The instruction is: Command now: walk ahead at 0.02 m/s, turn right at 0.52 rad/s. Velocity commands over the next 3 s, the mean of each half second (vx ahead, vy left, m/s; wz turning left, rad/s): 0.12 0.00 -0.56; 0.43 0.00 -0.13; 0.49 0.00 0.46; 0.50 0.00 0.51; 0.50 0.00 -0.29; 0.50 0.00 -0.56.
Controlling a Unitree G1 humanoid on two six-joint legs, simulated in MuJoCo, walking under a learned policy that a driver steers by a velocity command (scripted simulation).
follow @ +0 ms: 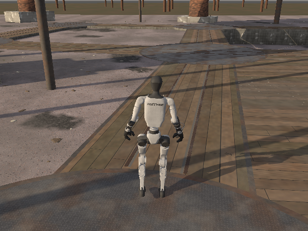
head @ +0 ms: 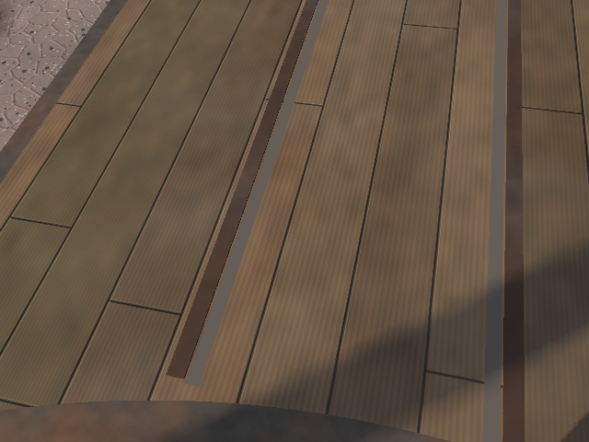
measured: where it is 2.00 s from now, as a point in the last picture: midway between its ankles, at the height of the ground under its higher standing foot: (403, 295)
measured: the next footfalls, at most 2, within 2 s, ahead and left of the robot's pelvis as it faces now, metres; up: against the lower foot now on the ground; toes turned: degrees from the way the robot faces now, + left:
left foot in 0.40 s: +0.11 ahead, +0.13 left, +0.00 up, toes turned -20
right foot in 0.84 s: +0.27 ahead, -0.23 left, +0.00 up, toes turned -24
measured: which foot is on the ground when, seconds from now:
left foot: up 0.00-0.38, down 0.40-0.86, up 0.88-1.00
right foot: down 0.00-0.40, up 0.42-0.82, down 0.84-1.00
